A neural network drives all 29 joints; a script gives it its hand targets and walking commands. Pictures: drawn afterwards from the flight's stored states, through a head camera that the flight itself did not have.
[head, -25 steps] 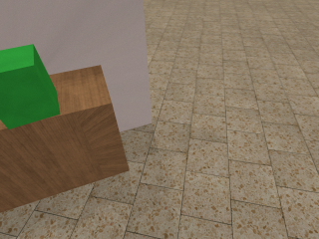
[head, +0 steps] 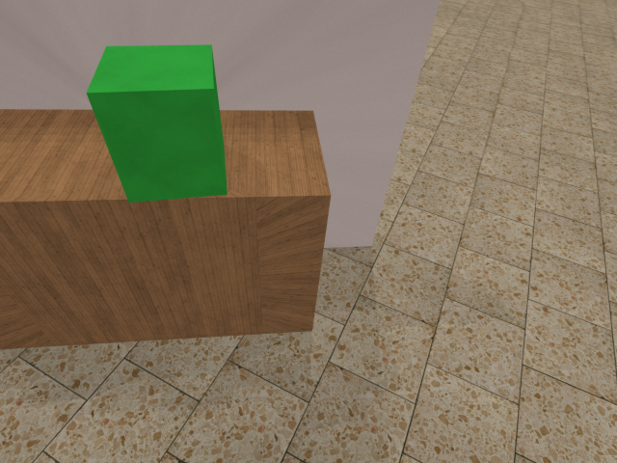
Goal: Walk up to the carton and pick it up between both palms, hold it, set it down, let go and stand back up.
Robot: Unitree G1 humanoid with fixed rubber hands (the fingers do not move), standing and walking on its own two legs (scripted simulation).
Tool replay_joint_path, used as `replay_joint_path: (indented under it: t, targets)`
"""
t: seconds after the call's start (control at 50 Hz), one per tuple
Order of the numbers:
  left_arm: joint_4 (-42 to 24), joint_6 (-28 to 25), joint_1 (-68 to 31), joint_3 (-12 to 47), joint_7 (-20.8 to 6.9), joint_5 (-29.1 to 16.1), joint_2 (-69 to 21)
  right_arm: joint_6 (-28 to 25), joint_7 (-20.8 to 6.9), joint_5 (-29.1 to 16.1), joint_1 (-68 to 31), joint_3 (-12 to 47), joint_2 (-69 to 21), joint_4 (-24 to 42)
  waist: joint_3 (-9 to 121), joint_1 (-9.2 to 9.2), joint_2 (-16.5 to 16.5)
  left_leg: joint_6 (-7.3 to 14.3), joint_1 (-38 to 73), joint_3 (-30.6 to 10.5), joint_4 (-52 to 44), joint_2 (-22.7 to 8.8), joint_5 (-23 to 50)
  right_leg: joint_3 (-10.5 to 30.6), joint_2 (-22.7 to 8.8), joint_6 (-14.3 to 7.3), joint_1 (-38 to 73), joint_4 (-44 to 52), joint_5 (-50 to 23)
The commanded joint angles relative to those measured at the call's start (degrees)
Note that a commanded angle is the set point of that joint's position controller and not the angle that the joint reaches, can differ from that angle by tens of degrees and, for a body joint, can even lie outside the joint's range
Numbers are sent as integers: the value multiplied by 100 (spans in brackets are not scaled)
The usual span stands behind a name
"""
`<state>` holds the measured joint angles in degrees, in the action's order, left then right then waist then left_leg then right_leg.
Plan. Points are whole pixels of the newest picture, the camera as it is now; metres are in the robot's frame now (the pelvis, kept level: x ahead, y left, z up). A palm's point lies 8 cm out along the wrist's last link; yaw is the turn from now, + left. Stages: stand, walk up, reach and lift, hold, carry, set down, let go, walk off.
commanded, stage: walk up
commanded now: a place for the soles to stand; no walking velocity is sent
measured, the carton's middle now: (170, 124) +0.79 +0.27 +0.02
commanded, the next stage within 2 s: none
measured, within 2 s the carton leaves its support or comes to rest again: neither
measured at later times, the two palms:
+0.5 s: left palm out of the picture +0.14 +0.27 -0.05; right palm (449, 359) +0.30 -0.23 -0.10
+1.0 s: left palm (45, 376) +0.30 +0.38 -0.09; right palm (365, 292) +0.43 -0.11 -0.09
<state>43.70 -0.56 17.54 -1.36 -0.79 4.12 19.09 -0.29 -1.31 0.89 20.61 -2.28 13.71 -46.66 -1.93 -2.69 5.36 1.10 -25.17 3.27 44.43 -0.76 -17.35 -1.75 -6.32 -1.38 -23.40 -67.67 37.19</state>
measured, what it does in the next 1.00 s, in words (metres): walks ahead, turning left: right foot, then left foot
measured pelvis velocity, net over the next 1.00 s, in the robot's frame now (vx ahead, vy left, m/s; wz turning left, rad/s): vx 0.28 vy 0.11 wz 0.36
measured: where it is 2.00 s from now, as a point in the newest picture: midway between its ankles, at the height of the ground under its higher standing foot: outside the picture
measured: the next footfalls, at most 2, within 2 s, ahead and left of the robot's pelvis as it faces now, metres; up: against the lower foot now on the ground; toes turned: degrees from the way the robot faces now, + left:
right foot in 0.28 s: +0.23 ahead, -0.09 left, +0.00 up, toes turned +3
left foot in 0.72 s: +0.38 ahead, +0.22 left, +0.00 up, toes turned +22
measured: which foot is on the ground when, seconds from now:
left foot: down 0.00-0.28, up 0.30-0.70, down 0.72-1.00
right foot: up 0.00-0.26, down 0.28-0.74, up 0.76-1.00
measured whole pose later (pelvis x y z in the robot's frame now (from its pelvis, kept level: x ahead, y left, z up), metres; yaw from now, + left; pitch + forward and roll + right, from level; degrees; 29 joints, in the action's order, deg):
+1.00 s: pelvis +0.28 +0.11 +0.02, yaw +21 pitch -2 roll -1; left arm 41.3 0.9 14.8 0.7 1.5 1.9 15.3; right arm 1.0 0.9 0.6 16.3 -0.7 13.5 -45.1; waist -3.9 -2.2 0.6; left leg 5.1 -20.3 3.4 31.2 2.6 -8.9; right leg -0.7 -2.5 -0.7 -24.3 -52.8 28.2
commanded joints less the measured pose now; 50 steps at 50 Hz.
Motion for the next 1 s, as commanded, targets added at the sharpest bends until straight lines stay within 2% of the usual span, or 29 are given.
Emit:
replay_joint_path:
  t: [0.0, 0.04, 0.08, 0.1, 0.14, 0.16, 0.24, 0.26, 0.28, 0.3, 0.32, 0.34, 0.38, 0.44, 0.5, 0.54, 0.56, 0.6, 0.62, 0.66, 0.7, 0.72, 0.74, 0.76, 0.78, 0.82, 0.88, 0.96, 0.98]
  targets:
    - [-739, -207, 142, 24, -56, -82, 330, -96, 136, 36, 369, -246, 1329, 350, 165, 35, -1440, 1276, 1403, -3526, -2744, -1605, -1600, 306, -143, 79, -1621, 42, -136]
    - [-764, -219, 184, 53, -37, -130, 232, -133, 74, 96, 169, -238, 1157, 365, 215, 94, -1109, 1111, 728, -2520, -2622, -1194, -1087, 241, -36, 105, -919, 707, -852]
    - [-852, -220, 170, 87, -34, -199, 102, -180, 49, 112, 99, -222, 1042, 424, -108, 212, -1160, 955, 332, -1964, -2699, -887, -655, 75, 137, 95, -558, 1444, -1554]
    - [-866, -200, 168, 105, -4, -209, -1, -159, 35, 145, 137, -210, 1086, 417, -28, 182, -945, 955, 422, -1902, -2713, -862, -704, 4, 289, 56, -389, 1808, -1964]
    - [-887, -210, 259, 115, 27, -252, -138, -115, -17, 127, 158, -180, 1077, 381, -235, 244, -1330, 889, -3, -1774, -2723, -776, -1159, -93, 437, 70, 116, 2133, -2404]
    - [-877, -200, 126, 126, 25, -193, -124, -101, -44, 134, 152, -158, 1030, 408, -415, 145, -1212, 878, -107, -1816, -2764, -795, -1537, -138, 443, 64, 152, 2235, -2450]
    - [-757, -269, 612, 34, 194, -194, 153, 15, -122, 181, 367, 18, 888, 377, -302, 356, -578, 603, -828, -1508, -1566, -309, -2307, -373, 713, 70, 1773, 3233, -2092]
    - [-763, -322, 963, 19, 213, -188, 234, -25, -114, 185, 334, 92, 702, 432, -136, 575, -123, 398, -1201, -1347, -490, 4, -2155, 543, 3, -75, 2170, 3608, -1413]
    - [-811, -381, 1295, -24, 251, -143, 620, -58, -130, 210, 603, 223, 335, 454, -109, 627, 810, 51, -1715, -923, 1777, 562, -1915, 3215, -1512, -365, 2083, 4939, 763]
    - [-734, -346, 1361, -84, 342, -244, 733, -30, -114, 268, 800, 124, 451, 482, -420, 503, 542, -85, -1913, -1154, 2387, 430, -1586, 4293, -2190, -447, 1882, 5780, 942]
    - [-863, -373, 955, -92, 408, -311, 775, 34, -104, 208, 772, 41, 685, 477, -516, 405, 409, -182, -2006, -1253, 2741, 195, -1320, 4614, -2346, -647, 1858, 6005, 772]
    - [-877, -456, 703, -52, 399, -403, 464, 39, -129, 239, 514, -2, 813, 494, -849, 347, 7, -201, -1983, -1217, 2571, -80, -897, 3985, -2165, -589, 1463, 6031, 393]
    - [-749, -535, 407, 36, 358, -355, 277, 39, -161, 193, 323, -71, 804, 383, -889, 307, -60, -355, -1483, -1317, 2124, -155, -375, 2218, -1472, -261, 1195, 5830, -411]
    - [-280, -596, 1029, 84, 269, -234, 124, 3, -201, 222, 315, 43, 461, 334, -536, 416, 366, -350, -1162, -704, 1693, -15, 238, 281, -750, -74, 1775, 4912, -4071]
    - [-91, -591, 1598, 114, 219, -154, 100, -11, -217, 241, -131, 81, 352, 345, -361, 504, 406, -219, -1084, -259, 1395, -46, 733, -288, -775, 79, 1893, 4547, -5936]
    - [-47, -550, 1512, 148, 217, -99, 47, 23, -264, 254, -314, 92, 242, 416, -367, 454, 654, -221, -1042, -115, 1019, -111, 1026, -428, -723, 5, 1803, 4593, -5473]
    - [-90, -516, 1435, 90, 207, -134, 245, 20, -287, 262, -653, 207, 132, 587, -473, 538, 708, -170, -1026, -2, 471, -191, 1048, -493, -682, -221, 1687, 4654, -4691]
    - [-15, -473, 1367, 111, 220, -123, 299, -3, -289, 297, -817, 178, 119, 566, -467, 440, 469, -64, -509, 23, 38, -217, 1299, -602, -866, -406, 1451, 4638, -4650]
    - [-45, -438, 1318, 93, 228, -150, 385, 4, -288, 230, -988, 245, -19, 588, -566, 593, 494, -63, -384, 193, -351, -122, 1329, -592, -864, -407, 1374, 4539, -4501]
    - [16, -353, 1059, 93, 229, -127, 466, -12, -238, 245, -886, 160, 106, 581, -461, 288, 321, 54, 278, 124, -620, -80, 1298, -650, -1107, -555, 1163, 4375, -4427]
    - [-61, -253, 996, 61, 241, -202, 462, -97, -106, 271, -32, 1, 449, 287, -132, -157, -324, 233, 1417, 117, -1466, 108, 1844, -859, -849, -370, 1076, 3054, -4430]
    - [-94, -240, 1121, 118, 226, -218, 299, -131, -29, 265, 493, -146, 850, 116, 329, -353, -784, 379, 2478, -303, -1438, -71, 1884, -947, -378, -252, 577, 2091, -3387]
    - [-260, -219, 1438, 159, 220, -208, 165, -106, 97, 152, 1000, -330, 1395, 27, 967, -431, -1825, 784, 3210, -1610, -1373, -970, 2517, -871, 164, -64, -108, 527, -1244]
    - [-314, -115, 1779, 245, 205, -306, -100, -28, 209, -71, 1155, -348, 1603, 81, 1295, -291, -2266, 1534, 3475, -3031, -1781, -1796, 2929, -411, 579, 61, -590, -255, 60]
    - [-379, -19, 1370, 171, 192, -354, 141, 52, 282, -147, 816, -295, 1290, 123, 1414, -341, -2009, 1776, 3398, -3489, -2215, -1792, 2191, -98, 444, 101, -920, -336, 82]
    - [-375, 45, 1065, 174, 165, -193, 42, 97, 323, -150, 112, -102, 787, 350, 933, -41, -1323, 1512, 2321, -2925, -2351, -1571, 1539, 279, 263, 132, -774, -217, -82]
    - [-290, 111, 728, 152, 246, -173, -21, -6, 251, -43, -559, 57, 468, 463, 107, 260, -1165, 1098, 309, -1457, -2334, -999, 2208, 213, 212, 128, 232, 875, -597]
    - [-356, 171, 385, 117, 263, -270, -180, 84, 241, -4, -655, 42, 754, 586, 60, 377, -1077, 941, 308, -1484, -2470, -924, 2124, 28, 473, 59, 290, 1754, -1105]
    - [-294, 165, 345, 61, 317, -295, -151, 158, 215, 4, -528, -56, 917, 524, 155, 311, -1228, 851, 368, -1575, -2554, -989, 1202, 67, 481, 46, 429, 1861, -1138]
